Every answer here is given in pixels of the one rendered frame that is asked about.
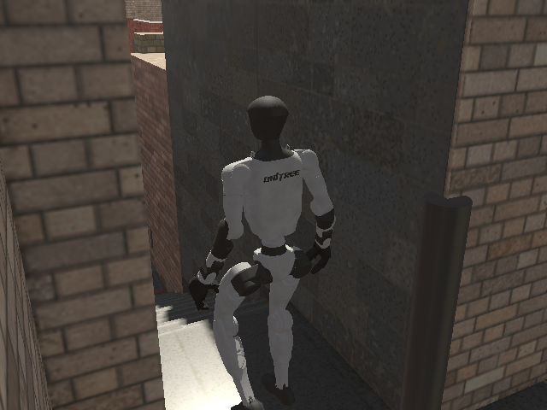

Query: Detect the stairs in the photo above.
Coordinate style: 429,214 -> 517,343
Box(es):
155,293 -> 269,331

